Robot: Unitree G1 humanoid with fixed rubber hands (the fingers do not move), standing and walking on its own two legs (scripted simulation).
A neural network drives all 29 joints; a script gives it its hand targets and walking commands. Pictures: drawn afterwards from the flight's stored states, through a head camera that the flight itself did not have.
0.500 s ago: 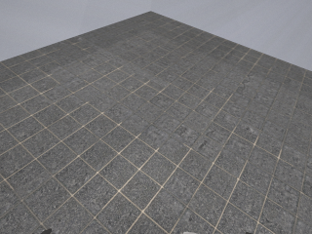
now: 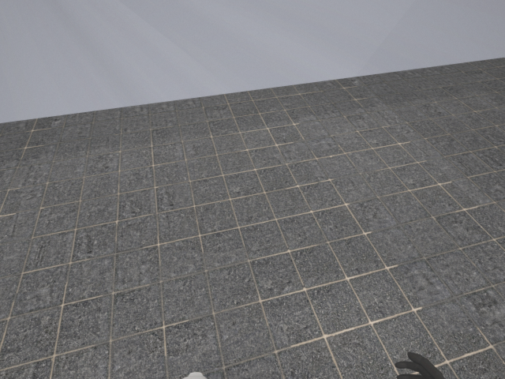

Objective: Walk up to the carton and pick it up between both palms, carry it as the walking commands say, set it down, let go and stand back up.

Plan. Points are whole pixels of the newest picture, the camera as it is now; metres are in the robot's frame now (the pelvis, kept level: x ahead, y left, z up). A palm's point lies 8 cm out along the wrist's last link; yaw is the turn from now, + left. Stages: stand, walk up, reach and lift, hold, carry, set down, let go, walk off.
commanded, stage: walk up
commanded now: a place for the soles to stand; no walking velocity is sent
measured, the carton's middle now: out of the picture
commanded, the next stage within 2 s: none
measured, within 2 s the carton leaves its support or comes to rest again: neither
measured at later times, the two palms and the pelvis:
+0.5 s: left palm out of the picture +0.08 +0.40 -0.10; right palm (300, 273) +0.37 -0.08 -0.10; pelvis +0.15 +0.11 -0.01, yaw +29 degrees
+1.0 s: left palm out of the picture +0.21 +0.56 -0.09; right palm (206, 235) +0.49 +0.13 -0.14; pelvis +0.30 +0.30 -0.02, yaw +48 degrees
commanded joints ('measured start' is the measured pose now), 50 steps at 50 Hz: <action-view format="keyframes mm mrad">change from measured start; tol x32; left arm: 1 -26 146 35 -72 -9 19 -25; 50 234 181 43 -129 -21 -4 -23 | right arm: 1 46 -59 -28 -42 20 -55 -21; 50 126 6 26 -114 -39 -65 -92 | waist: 1 -73 -131 -68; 3 -175 345 -66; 30 0 -224 35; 35 -180 382 -169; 50 76 -185 19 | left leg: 1 295 -111 138 -174 -21 66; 5 490 135 -607 -549 -160 293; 14 -77 -72 -389 -459 -319 219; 22 -369 20 -141 355 -137 -14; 33 477 -209 170 -251 55 82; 35 723 160 -619 -466 -27 277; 45 28 -2 -198 -458 -19 245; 50 -262 -148 -74 306 -196 33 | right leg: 1 -179 -87 19 57 -375 -179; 4 -700 143 244 681 -483 -96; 15 48 245 322 127 10 -151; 20 3 -283 875 -393 -619 -306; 29 -98 -84 132 -244 -215 -202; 33 -181 0 30 309 144 -151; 36 -689 135 329 818 -367 -83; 47 180 148 356 88 84 -91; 50 52 -222 806 -288 -630 -214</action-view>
